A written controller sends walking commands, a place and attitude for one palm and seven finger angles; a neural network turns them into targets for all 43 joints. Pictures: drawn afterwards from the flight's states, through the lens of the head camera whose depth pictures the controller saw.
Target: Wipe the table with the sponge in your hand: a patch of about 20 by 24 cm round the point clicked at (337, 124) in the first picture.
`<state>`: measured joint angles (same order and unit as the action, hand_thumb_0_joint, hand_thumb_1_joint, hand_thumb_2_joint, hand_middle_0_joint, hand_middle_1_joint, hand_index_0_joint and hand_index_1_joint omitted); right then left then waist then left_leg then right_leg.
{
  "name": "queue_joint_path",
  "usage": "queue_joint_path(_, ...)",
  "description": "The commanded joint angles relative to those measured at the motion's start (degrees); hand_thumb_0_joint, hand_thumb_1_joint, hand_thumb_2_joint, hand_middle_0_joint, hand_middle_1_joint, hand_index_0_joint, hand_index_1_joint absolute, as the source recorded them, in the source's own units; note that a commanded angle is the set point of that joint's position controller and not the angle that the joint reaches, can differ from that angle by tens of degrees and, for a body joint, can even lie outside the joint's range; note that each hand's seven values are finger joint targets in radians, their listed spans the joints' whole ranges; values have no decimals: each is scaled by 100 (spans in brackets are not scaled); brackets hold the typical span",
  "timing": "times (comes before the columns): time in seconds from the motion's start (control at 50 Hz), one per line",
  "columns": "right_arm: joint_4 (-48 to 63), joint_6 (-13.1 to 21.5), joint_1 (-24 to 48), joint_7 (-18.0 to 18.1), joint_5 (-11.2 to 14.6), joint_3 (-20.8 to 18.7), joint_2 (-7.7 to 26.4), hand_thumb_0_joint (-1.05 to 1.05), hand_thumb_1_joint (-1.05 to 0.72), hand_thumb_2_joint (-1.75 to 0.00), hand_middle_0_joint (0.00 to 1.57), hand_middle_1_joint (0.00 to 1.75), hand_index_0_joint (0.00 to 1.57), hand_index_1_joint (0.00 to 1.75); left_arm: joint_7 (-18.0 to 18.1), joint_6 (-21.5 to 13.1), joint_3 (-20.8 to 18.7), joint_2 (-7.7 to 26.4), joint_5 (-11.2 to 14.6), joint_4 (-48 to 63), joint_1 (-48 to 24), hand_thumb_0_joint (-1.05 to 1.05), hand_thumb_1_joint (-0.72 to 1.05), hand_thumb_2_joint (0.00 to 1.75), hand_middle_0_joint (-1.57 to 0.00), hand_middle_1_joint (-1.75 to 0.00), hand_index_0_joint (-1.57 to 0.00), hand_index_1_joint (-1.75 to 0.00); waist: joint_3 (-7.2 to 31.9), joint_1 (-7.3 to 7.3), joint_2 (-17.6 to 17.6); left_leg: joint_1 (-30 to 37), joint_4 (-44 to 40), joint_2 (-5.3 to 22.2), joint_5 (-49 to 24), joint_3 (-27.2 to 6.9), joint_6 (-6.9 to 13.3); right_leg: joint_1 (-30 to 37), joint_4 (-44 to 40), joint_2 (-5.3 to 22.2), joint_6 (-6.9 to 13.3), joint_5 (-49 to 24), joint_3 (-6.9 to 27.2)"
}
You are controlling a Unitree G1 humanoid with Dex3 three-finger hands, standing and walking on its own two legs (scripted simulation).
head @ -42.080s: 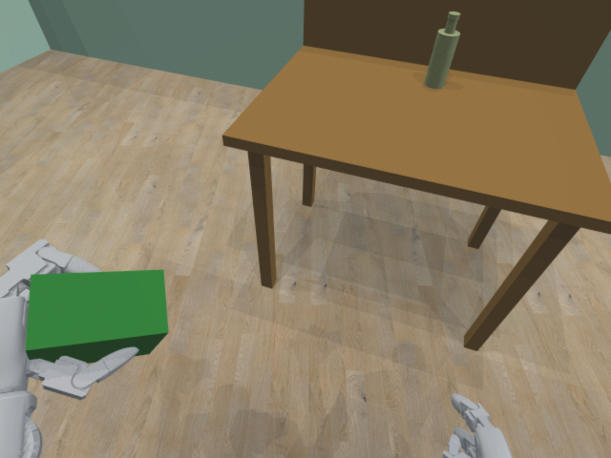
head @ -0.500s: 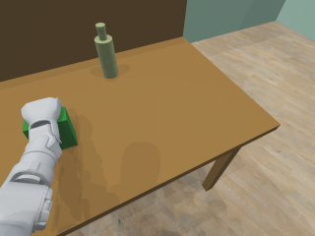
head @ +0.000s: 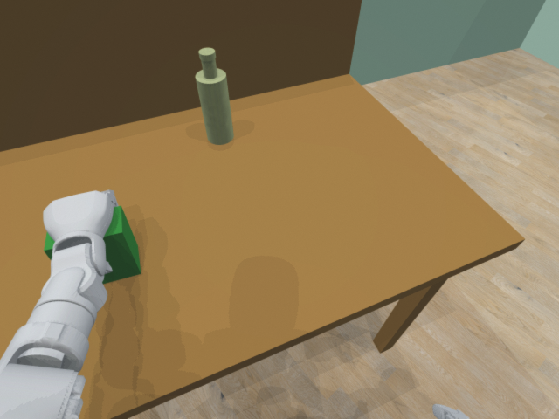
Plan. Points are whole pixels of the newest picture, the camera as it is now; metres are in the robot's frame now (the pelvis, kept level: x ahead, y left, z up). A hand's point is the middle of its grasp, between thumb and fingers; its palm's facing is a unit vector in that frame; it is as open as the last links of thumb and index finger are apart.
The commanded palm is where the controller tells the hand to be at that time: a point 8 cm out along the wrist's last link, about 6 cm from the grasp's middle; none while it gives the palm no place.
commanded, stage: wipe back along the first lane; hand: left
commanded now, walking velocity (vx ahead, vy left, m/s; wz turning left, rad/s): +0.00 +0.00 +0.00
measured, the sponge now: (100, 255) +0.36 +0.32 -0.01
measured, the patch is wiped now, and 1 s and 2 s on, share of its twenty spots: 0.95 0.95 0.95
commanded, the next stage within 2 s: lift the sponge slowly off the table in 1.40 s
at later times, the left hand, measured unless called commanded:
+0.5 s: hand (96, 266) +0.32 +0.30 +0.03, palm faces -0.04 -0.02 -1.00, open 10.1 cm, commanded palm +0.28 +0.28 +0.06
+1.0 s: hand (95, 298) +0.27 +0.28 +0.03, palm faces -0.03 -0.05 -1.00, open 10.1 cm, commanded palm +0.23 +0.26 +0.06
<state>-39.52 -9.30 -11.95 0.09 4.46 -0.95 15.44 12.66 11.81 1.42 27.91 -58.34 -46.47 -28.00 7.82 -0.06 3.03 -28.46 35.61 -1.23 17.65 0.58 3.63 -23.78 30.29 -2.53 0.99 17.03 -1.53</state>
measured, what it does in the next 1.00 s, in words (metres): stands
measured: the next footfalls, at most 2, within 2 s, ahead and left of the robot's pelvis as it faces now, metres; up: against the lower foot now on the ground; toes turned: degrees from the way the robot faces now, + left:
none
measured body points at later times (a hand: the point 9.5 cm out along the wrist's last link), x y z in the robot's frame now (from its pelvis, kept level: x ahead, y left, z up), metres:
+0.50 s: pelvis -0.01 +0.00 +0.00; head +0.00 -0.02 +0.45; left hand +0.32 +0.29 +0.08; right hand +0.16 -0.25 -0.11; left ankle -0.01 +0.07 -0.73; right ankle -0.03 -0.12 -0.73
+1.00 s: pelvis -0.01 -0.01 +0.00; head -0.01 -0.04 +0.45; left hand +0.27 +0.28 +0.08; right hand +0.19 -0.25 -0.09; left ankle -0.01 +0.07 -0.73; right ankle -0.03 -0.12 -0.73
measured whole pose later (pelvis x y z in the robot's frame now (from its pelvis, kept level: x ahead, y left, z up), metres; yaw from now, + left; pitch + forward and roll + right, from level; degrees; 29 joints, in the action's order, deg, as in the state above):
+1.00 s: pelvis -0.01 -0.01 +0.00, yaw +0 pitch +4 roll -1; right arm -37.5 -7.6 -6.4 1.3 4.8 0.6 15.5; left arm 12.4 20.0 5.2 22.6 -55.8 -20.0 -4.6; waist 6.5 -3.5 4.1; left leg -20.5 32.7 -1.1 16.5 0.8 2.7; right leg -17.0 29.5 -2.7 1.9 16.9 -1.1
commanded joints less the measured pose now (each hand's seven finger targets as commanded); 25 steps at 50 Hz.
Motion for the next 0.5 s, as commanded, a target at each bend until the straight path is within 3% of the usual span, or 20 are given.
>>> queue_joint_path(0.0,721,171,340,68,5,-300,849,0,-90,-90,20,30,20,30,-58,135,47,730,0,785,-917,0,10,130,-120,-160,-120,-160,1287,-2,-159,1467,-288,163,-2423,-471,-135,207,-193,-94,328,-1805,38)
queue_joint_path(0.1,774,164,492,91,34,-243,835,0,-90,-90,20,30,20,30,-83,320,169,543,79,875,-609,0,10,130,-120,-160,-120,-160,1032,-40,-226,1323,-404,127,-1982,-463,-137,236,-247,-93,343,-1532,24)
queue_joint_path(0.12,731,157,444,105,29,-252,862,0,-90,-90,20,30,20,30,-71,363,75,652,75,738,-475,0,10,130,-120,-160,-120,-160,959,-46,-392,1263,-384,105,-1838,-437,-109,259,-261,-97,331,-1484,26)
queue_joint_path(0.16,746,155,483,118,34,-215,870,0,-90,-90,20,30,20,30,-102,409,23,749,35,705,-352,0,10,130,-120,-160,-120,-160,907,-73,-399,1152,-402,75,-1781,-398,-115,326,-265,-75,335,-1548,44)
queue_joint_path(0.2,822,176,582,117,39,-214,828,0,-90,-90,20,30,20,30,-143,416,221,467,40,897,-365,0,10,130,-120,-160,-120,-160,917,-61,-364,1216,-427,98,-1815,-426,-124,303,-245,-78,341,-1493,28)
queue_joint_path(0.3,941,217,706,78,36,-218,816,0,-90,-90,20,30,20,30,-148,425,161,359,112,1259,374,0,10,130,-120,-160,-120,-160,1009,-205,-295,1274,-384,96,-1985,-430,-146,434,-198,-85,367,-1662,68)
queue_joint_path(0.32,967,221,697,78,30,-217,805,0,-90,-90,20,30,20,30,-142,438,299,208,152,1401,458,0,10,130,-120,-160,-120,-160,991,-180,-346,1298,-374,88,-1938,-425,-127,433,-197,-90,345,-1642,40)
queue_joint_path(0.34,962,228,732,72,39,-217,807,0,-90,-90,20,30,20,30,-123,483,189,311,147,1383,604,0,10,130,-120,-160,-120,-160,849,-198,-364,1249,-388,90,-1836,-422,-126,393,-226,-90,346,-1565,53)
queue_joint_path(0.38,988,229,814,86,47,-198,796,0,-90,-90,20,30,20,30,-122,571,308,184,185,1550,550,0,10,130,-120,-160,-120,-160,711,-162,-476,1199,-441,75,-1650,-404,-112,383,-279,-82,333,-1480,57)
queue_joint_path(0.4,992,228,887,101,57,-184,812,0,-90,-90,20,30,20,30,-123,621,172,347,190,1602,468,0,10,130,-120,-160,-120,-160,655,-189,-462,1151,-501,77,-1541,-430,-117,406,-302,-87,347,-1360,87)
queue_joint_path(0.48,999,254,930,132,55,-160,776,0,-90,-90,20,30,20,30,-154,740,423,122,146,1676,548,0,10,130,-120,-160,-120,-160,620,-171,-462,1203,-490,29,-1440,-377,-98,426,-315,-81,344,-1317,87)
